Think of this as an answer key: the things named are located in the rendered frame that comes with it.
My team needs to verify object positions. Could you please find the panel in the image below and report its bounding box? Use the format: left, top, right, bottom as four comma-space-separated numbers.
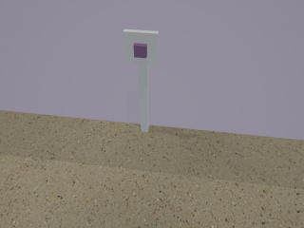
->
123, 28, 159, 132

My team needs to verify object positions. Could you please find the button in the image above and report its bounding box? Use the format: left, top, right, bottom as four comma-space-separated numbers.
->
133, 43, 147, 58

